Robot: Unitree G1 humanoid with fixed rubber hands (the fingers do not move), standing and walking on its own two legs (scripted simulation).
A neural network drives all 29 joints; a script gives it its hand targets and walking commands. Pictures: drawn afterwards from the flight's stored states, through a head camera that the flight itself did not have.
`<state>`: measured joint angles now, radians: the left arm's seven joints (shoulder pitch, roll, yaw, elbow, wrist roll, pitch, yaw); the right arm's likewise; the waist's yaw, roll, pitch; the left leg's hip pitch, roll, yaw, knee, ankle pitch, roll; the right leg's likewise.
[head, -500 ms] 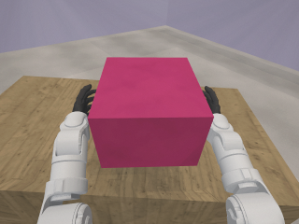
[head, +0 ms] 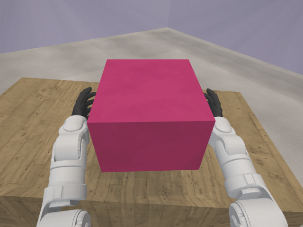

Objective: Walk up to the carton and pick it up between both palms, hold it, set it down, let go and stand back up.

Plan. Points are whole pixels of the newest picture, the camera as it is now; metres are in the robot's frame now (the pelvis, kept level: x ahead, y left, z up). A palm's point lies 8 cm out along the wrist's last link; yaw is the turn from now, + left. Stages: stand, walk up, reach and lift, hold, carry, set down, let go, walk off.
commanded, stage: hold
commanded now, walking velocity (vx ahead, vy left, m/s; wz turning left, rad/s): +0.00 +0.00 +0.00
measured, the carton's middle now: (149, 110) +0.41 -0.01 +0.15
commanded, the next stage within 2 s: none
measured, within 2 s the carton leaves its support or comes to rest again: neither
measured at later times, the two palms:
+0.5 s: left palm (79, 117) +0.36 +0.17 +0.18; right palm (213, 117) +0.36 -0.18 +0.17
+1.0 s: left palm (83, 119) +0.34 +0.16 +0.18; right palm (219, 118) +0.35 -0.19 +0.18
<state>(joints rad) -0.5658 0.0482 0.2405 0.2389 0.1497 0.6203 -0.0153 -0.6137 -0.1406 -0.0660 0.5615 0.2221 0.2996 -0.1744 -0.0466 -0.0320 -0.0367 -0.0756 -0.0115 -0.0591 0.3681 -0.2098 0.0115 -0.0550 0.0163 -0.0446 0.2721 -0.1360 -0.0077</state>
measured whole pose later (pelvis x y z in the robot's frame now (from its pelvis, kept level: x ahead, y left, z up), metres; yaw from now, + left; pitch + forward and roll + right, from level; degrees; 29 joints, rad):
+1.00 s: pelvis -0.03 -0.01 +0.00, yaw -1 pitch -1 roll +0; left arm -0.64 0.07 0.24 0.34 0.10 0.60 0.03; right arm -0.70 -0.14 -0.12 0.61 0.20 0.35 -0.15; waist -0.02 -0.01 -0.09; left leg -0.18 -0.01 -0.05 0.34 -0.14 0.00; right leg -0.18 0.02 -0.02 0.28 -0.08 -0.02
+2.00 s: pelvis +0.02 +0.01 +0.00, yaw -1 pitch -4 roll -2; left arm -0.45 0.04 0.18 0.03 0.16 0.68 0.00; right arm -0.50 -0.18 -0.01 0.37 0.30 0.35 -0.19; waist -0.06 -0.03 -0.01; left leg -0.07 -0.01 -0.06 0.40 -0.25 0.02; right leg -0.03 0.03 -0.02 0.27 -0.16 0.00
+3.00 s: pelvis -0.01 +0.00 +0.00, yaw +0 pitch -4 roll -1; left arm -0.51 0.03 0.22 0.22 0.13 0.63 0.03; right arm -0.60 -0.16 -0.05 0.55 0.25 0.36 -0.16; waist -0.06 -0.03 -0.07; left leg -0.09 -0.01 -0.07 0.36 -0.19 0.01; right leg -0.07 0.02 -0.02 0.27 -0.12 -0.01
